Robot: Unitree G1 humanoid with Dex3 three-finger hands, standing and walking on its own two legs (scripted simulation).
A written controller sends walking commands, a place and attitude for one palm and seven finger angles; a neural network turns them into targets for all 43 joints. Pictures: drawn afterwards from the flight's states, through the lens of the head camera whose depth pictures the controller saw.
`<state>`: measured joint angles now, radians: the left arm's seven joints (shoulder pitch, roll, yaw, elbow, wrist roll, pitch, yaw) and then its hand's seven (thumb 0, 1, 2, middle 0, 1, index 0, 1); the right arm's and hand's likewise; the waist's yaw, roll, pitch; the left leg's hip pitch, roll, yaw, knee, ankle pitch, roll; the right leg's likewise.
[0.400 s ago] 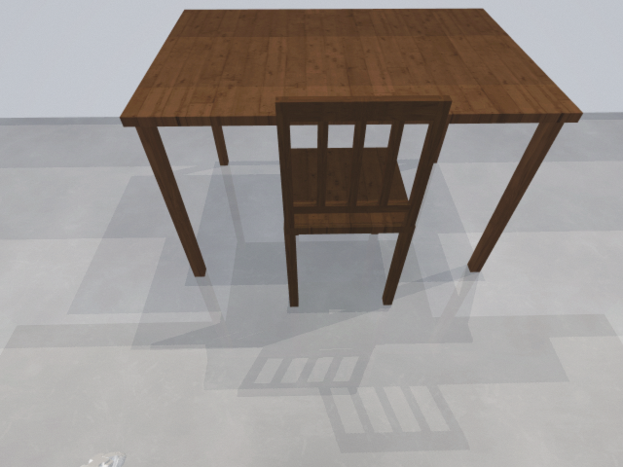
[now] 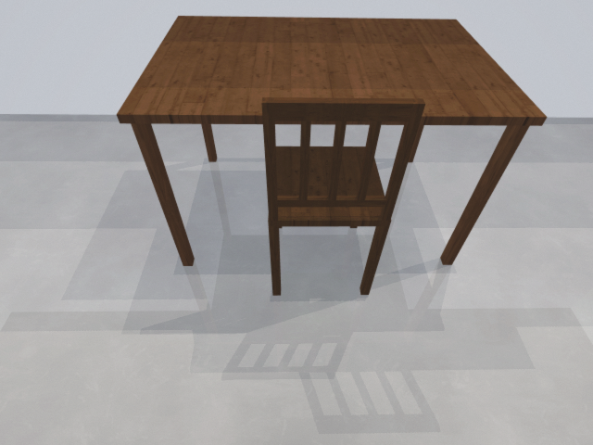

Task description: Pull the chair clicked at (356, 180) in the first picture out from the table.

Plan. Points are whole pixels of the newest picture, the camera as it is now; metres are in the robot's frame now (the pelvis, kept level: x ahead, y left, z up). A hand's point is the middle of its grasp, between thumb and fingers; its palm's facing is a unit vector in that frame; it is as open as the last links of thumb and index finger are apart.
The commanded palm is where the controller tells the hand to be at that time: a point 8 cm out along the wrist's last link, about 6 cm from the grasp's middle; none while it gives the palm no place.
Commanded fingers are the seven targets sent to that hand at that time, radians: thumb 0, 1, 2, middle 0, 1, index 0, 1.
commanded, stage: stand and wait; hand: left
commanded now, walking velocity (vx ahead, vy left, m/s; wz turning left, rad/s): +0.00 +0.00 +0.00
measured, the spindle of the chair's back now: (336, 162) +0.83 -0.05 -0.12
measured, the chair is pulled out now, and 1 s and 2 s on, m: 0.00 0.00 0.00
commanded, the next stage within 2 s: look at it before walking up in 0.44 s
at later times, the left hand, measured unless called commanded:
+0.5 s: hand out of the picture +0.06 +0.25 -0.15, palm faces -0.01 -0.94 -0.33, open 7.4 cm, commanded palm none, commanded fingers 0.00 0.90 0.90 -0.20 -0.30 -0.20 -0.30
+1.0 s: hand out of the picture +0.06 +0.25 -0.15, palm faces -0.01 -0.94 -0.33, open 7.4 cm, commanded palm none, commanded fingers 0.00 0.90 0.90 -0.20 -0.30 -0.20 -0.30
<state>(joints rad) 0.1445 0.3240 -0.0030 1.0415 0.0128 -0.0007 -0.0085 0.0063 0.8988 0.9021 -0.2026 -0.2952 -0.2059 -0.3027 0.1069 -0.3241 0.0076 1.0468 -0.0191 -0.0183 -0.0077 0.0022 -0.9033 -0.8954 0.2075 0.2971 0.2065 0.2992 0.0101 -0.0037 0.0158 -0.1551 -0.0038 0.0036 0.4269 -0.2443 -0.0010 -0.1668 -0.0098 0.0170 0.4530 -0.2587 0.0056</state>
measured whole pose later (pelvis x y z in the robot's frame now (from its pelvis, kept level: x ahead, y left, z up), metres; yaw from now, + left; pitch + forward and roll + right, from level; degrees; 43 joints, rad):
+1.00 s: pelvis -0.01 +0.00 +0.00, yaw +0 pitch -2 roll +0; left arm 0.15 0.34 0.00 1.10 0.01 -0.01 -0.01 0.01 0.90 0.90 -0.20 -0.30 -0.20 -0.30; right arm 0.13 -0.34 0.01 1.12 -0.01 -0.02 -0.01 0.00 -0.90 -0.90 0.21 0.30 0.21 0.30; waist 0.01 0.00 0.02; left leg -0.14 0.00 0.00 0.36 -0.19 -0.01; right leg -0.15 0.00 0.01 0.38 -0.21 0.00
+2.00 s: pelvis +0.19 +0.01 +0.00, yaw -2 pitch -1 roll +0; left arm 0.26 0.19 0.08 1.05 0.03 0.00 -0.02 0.01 0.91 0.90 -0.19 -0.29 -0.20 -0.30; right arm 0.36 -0.11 -0.03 1.11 -0.03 -0.08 -0.03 0.00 -0.92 -0.90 0.20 0.30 0.20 0.30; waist 0.00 -0.04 0.02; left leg -0.12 0.05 0.19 0.40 -0.27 0.02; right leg -0.56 -0.12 -0.06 0.92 -0.20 0.02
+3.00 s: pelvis +0.34 -0.09 +0.00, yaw -1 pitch -1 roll +1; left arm 0.32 0.15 0.03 1.08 0.02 0.01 0.02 0.00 0.90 0.90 -0.20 -0.29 -0.20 -0.30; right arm 0.19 -0.18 -0.05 1.07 -0.02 0.04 -0.01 0.00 -0.91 -0.90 0.20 0.30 0.20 0.30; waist 0.04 0.02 0.02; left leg -0.29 0.01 0.04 0.64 -0.35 0.00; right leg -0.20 -0.03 -0.04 0.50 -0.28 -0.02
